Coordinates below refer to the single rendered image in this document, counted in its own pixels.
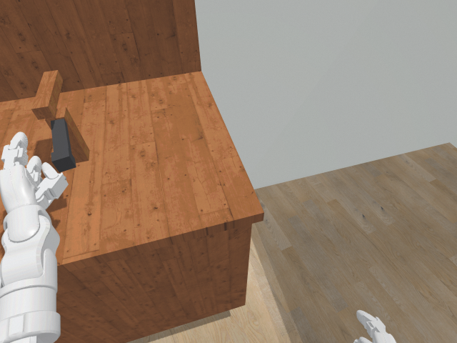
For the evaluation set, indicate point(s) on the left robot hand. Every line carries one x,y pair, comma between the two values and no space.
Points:
20,186

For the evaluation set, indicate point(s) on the right robot hand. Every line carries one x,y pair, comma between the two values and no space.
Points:
375,328

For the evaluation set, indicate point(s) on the tap lever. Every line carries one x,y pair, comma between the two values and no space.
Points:
62,157

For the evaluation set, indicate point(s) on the left robot forearm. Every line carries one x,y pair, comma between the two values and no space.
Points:
28,278

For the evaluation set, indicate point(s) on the counter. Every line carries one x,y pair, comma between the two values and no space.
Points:
155,224

